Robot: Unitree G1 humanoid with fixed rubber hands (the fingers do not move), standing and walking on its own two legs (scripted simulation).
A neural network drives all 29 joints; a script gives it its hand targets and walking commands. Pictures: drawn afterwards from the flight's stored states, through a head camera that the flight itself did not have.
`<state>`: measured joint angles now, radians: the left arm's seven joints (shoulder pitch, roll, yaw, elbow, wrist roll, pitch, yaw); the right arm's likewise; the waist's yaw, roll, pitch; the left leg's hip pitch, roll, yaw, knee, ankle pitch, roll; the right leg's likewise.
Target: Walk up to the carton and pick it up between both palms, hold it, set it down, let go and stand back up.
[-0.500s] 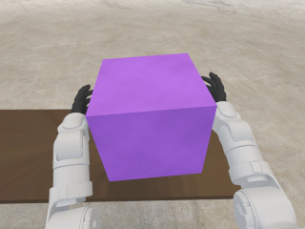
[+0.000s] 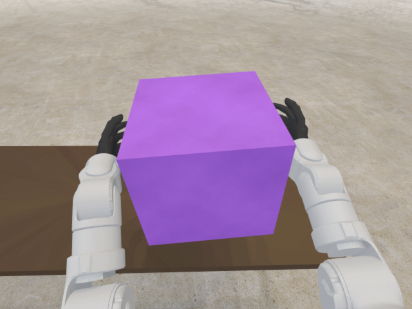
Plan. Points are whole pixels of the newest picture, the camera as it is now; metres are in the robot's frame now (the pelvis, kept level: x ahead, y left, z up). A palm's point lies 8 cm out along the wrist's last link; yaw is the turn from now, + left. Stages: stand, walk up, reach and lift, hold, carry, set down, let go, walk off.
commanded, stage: hold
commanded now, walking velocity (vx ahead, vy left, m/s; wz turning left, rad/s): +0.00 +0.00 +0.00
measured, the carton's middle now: (204, 154) +0.40 +0.00 +0.14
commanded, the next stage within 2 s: none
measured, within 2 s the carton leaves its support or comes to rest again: neither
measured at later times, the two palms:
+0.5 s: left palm (105, 152) +0.35 +0.18 +0.20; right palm (294, 134) +0.36 -0.17 +0.21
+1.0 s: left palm (107, 153) +0.35 +0.18 +0.19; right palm (294, 136) +0.36 -0.17 +0.21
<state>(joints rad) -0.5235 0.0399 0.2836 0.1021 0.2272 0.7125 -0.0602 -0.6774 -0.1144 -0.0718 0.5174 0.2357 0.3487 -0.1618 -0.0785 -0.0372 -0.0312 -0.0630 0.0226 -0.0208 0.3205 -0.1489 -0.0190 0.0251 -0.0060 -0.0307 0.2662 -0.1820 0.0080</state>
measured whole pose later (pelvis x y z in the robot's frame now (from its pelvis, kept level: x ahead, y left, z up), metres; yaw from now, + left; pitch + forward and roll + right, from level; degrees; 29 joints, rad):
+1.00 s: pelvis +0.00 +0.00 +0.00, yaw -1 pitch -6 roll +0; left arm -0.56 0.04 0.30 0.13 0.23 0.71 -0.06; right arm -0.71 -0.11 -0.09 0.54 0.22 0.35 -0.15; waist -0.06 -0.04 -0.04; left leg -0.07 0.02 -0.01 0.31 -0.13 -0.02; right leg 0.01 0.00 -0.02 0.27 -0.17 0.01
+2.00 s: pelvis +0.00 +0.00 +0.00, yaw +0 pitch -6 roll +0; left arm -0.52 0.05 0.28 0.11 0.21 0.70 -0.05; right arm -0.68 -0.10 -0.09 0.51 0.23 0.35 -0.16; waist -0.08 -0.05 -0.05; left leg -0.08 0.02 -0.02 0.32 -0.14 -0.02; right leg 0.01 -0.01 -0.03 0.27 -0.18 0.01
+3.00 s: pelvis +0.00 +0.00 +0.00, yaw +0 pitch -6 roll +0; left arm -0.52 0.04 0.29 0.11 0.20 0.69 -0.05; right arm -0.68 -0.12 -0.07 0.51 0.24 0.35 -0.17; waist -0.07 -0.04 -0.06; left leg -0.08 0.02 -0.02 0.31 -0.14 -0.02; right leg 0.00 0.00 -0.02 0.27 -0.18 0.01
